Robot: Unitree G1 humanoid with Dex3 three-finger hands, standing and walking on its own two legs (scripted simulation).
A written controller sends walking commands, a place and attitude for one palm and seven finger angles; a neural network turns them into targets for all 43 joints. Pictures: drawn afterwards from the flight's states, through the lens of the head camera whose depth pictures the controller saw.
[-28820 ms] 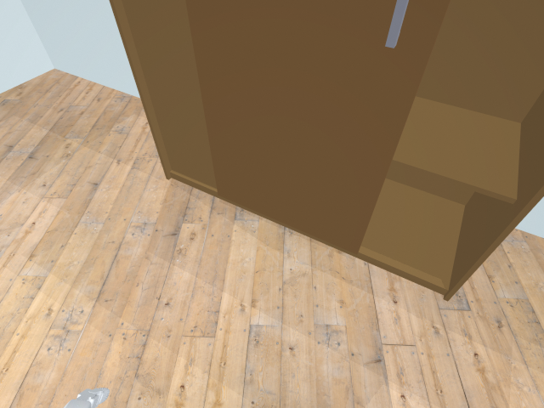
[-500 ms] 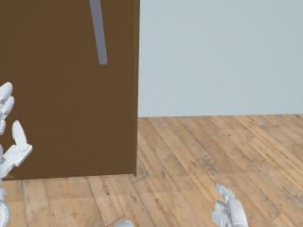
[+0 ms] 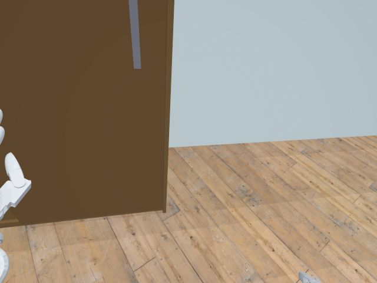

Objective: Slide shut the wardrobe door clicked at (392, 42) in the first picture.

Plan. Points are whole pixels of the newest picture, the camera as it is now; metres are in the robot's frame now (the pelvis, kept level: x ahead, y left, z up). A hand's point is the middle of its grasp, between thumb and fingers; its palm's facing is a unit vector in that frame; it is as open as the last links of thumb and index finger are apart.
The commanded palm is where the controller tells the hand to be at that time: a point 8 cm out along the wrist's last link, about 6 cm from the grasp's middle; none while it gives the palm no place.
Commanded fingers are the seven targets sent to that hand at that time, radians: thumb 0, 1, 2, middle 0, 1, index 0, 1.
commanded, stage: stop stepping back and stand still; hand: left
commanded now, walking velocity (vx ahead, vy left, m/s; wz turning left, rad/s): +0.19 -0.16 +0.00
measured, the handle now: (134, 23) +0.67 +0.20 +0.29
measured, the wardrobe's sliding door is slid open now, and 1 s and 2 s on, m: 0.00 0.00 0.00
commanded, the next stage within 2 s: let the arm hang, fingers relaxed in 0.96 s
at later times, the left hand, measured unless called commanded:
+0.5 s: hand out of the picture +0.15 +0.30 +0.17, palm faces +0.52 -0.77 -0.38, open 7.4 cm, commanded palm +0.09 +0.33 +0.19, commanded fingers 0.00 0.90 0.90 -0.20 -0.30 -0.20 -0.30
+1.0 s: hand out of the picture +0.18 +0.31 +0.17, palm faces +0.46 -0.79 -0.41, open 7.4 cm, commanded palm +0.11 +0.35 +0.19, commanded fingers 0.00 0.90 0.90 -0.20 -0.30 -0.20 -0.30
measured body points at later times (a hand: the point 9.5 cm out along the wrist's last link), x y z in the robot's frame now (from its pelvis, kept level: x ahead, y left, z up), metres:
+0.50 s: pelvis -0.04 +0.03 +0.00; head -0.06 +0.04 +0.45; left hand +0.12 +0.34 +0.19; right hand +0.13 -0.21 -0.07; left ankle +0.03 +0.13 -0.72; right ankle -0.02 -0.09 -0.72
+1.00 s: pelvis -0.01 +0.04 +0.02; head -0.01 +0.06 +0.47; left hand +0.15 +0.35 +0.19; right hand +0.18 -0.17 -0.06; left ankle +0.03 +0.13 -0.72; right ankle -0.02 -0.08 -0.72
